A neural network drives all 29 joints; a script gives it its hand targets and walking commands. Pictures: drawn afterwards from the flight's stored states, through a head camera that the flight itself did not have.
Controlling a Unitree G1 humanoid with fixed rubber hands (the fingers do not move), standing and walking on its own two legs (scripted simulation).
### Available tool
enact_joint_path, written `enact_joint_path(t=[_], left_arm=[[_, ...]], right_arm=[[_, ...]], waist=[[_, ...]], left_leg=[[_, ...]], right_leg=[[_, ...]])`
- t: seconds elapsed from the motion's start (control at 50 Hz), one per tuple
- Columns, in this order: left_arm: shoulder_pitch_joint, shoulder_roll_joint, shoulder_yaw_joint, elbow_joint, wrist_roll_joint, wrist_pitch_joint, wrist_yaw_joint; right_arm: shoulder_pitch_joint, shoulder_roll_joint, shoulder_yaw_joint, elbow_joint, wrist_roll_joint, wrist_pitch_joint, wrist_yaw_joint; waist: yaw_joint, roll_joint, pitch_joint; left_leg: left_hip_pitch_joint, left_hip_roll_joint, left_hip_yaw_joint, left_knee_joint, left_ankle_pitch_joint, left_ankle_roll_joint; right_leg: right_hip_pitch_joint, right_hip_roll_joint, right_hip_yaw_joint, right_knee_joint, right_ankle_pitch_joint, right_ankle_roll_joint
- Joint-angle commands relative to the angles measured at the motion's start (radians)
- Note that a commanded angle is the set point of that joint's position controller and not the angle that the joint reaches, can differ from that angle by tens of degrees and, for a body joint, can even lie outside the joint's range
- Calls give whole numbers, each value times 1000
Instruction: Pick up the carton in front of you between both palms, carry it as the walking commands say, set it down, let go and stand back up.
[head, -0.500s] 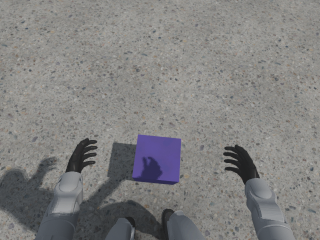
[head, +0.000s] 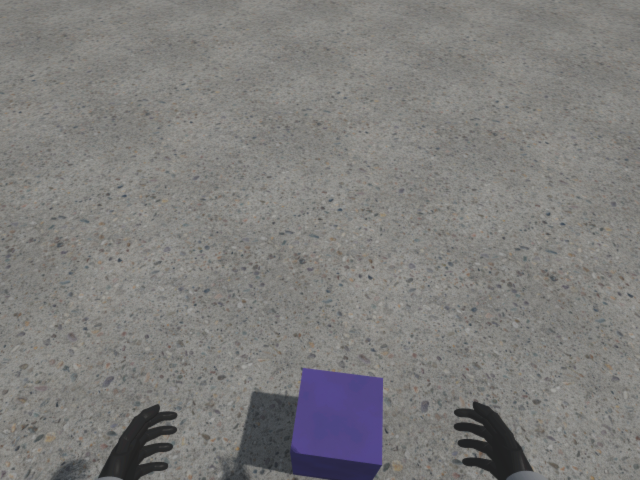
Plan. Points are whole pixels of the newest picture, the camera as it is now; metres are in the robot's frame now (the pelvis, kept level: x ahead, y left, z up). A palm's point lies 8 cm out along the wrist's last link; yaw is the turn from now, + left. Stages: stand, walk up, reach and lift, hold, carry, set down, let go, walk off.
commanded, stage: let go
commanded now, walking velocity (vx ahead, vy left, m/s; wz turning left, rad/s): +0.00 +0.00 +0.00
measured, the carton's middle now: (336, 427) +0.37 -0.06 -0.65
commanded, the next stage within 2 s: stand in 0.26 s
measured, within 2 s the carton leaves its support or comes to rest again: neither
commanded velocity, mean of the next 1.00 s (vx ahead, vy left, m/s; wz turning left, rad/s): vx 0.00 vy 0.00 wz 0.00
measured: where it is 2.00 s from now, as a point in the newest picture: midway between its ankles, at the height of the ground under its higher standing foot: outside the picture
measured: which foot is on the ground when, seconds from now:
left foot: down 0.00-1.00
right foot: down 0.00-1.00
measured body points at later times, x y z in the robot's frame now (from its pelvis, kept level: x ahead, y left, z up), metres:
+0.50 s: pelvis +0.00 -0.02 -0.01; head +0.01 -0.02 +0.44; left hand +0.14 +0.27 -0.09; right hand +0.16 -0.30 -0.09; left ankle -0.03 +0.10 -0.74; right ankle +0.00 -0.13 -0.74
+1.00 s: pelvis +0.01 -0.02 +0.00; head +0.01 -0.03 +0.45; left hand +0.12 +0.28 -0.10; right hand +0.14 -0.31 -0.11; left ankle -0.03 +0.10 -0.74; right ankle +0.00 -0.13 -0.74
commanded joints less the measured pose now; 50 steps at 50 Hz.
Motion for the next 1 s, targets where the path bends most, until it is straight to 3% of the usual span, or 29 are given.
enact_joint_path(t=[0.0, 0.14, 0.16, 0.18, 0.24, 0.26, 0.28, 0.34, 0.52, 0.78, 0.98], left_arm=[[-63, 72, 18, -103, 2, 9, -3], [-54, 77, 31, -108, 15, 25, 1], [0, 79, 33, -42, -3, -3, 21], [-13, 78, 28, -66, 0, -8, 31], [-43, 84, 19, -80, -6, -11, 36], [-36, 204, 51, 68, 40, -35, 75], [-19, 223, 53, 77, 50, -50, 90], [-53, 201, 43, 117, 48, -77, 95], [-65, 237, 36, 227, 41, -105, 94], [-83, 274, 28, 329, 31, -114, 96], [-106, 284, 21, 391, 26, -114, 92]], right_arm=[[-30, -104, -39, -90, -12, 13, -2], [-41, -97, -38, -106, -11, 26, -2], [-85, -130, -45, -166, -28, 79, -29], [-56, -123, -36, -150, -23, 94, -39], [-57, -106, -17, -148, -13, 109, -52], [-83, -207, -50, -10, -18, 29, -92], [-52, -197, -51, 7, -21, -8, -104], [-61, -187, -39, 65, -30, -61, -100], [-64, -237, -30, 179, -28, -100, -102], [-55, -270, -14, 278, -20, -114, -110], [-67, -287, -3, 334, -15, -119, -112]], waist=[[-15, -5, -3], [-3, 9, -16], [3, -12, -74], [4, 12, -62], [-1, 13, -53], [12, 45, -33], [2, 16, -48], [-3, -6, -72], [-2, -22, -127], [4, -18, -116], [7, -11, -102]], left_leg=[[-102, 44, 9, -117, 136, -43], [-62, 31, 13, -89, 213, -48], [3, 31, 8, -48, 300, -52], [4, 27, 8, -40, 319, -57], [-3, 23, 9, -38, 300, -50], [-134, 60, -10, 11, 175, -58], [-107, 60, -19, 14, 134, -56], [-93, 74, -50, 5, 36, -40], [-56, 99, -76, 9, 229, -33], [-42, 110, -84, -8, 295, -26], [-38, 121, -93, -46, 274, -21]], right_leg=[[112, 38, -68, -17, 126, 3], [131, 36, -58, -15, 164, -5], [99, 61, -66, 8, 138, 7], [80, 58, -66, 11, 136, 3], [47, 52, -56, 14, 144, 4], [-51, -44, -10, 11, 156, 10], [-58, -59, 10, 10, 147, 1], [-104, -66, 34, -8, 24, -11], [-38, -81, 45, 8, 216, -22], [13, -97, 52, -6, 290, -29], [28, -102, 59, -34, 260, -32]])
